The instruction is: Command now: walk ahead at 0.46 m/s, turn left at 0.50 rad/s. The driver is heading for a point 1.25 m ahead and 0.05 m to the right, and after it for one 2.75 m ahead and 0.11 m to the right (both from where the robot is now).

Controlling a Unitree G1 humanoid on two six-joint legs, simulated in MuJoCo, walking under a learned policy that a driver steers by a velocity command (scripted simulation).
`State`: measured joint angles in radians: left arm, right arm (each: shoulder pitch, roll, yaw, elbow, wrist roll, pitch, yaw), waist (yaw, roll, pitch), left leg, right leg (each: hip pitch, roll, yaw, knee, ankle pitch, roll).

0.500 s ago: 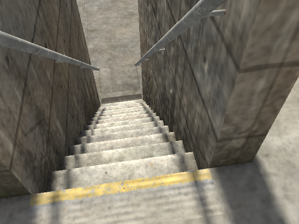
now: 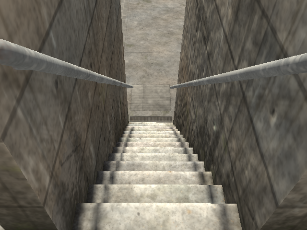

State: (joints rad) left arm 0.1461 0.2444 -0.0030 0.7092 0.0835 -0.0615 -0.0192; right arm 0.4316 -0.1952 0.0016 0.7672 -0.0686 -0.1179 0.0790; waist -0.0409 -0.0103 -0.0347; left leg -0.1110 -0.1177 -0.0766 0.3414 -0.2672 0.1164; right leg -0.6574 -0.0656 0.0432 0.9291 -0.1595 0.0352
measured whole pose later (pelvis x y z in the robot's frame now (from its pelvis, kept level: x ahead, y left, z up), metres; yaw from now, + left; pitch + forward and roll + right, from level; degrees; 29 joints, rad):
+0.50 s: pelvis +0.22 +0.00 -0.02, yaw +6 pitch +3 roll -4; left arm 0.16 0.26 0.06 0.82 0.04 -0.09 -0.05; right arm 0.20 -0.26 0.04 0.62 -0.06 -0.08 0.07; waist 0.05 0.04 -0.01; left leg -0.51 0.07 0.01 0.74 -0.35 0.01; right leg -0.43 0.07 -0.05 0.56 -0.20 -0.07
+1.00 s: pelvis +0.35 -0.05 -0.03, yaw -9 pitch +5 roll -1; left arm 0.17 0.23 0.04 0.70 0.08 -0.16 -0.04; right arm 0.37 -0.31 -0.03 0.83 -0.05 -0.09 -0.01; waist -0.08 0.00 -0.07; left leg -0.33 0.14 0.09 0.90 -0.51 -0.01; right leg -0.42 0.02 -0.09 0.66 -0.34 -0.08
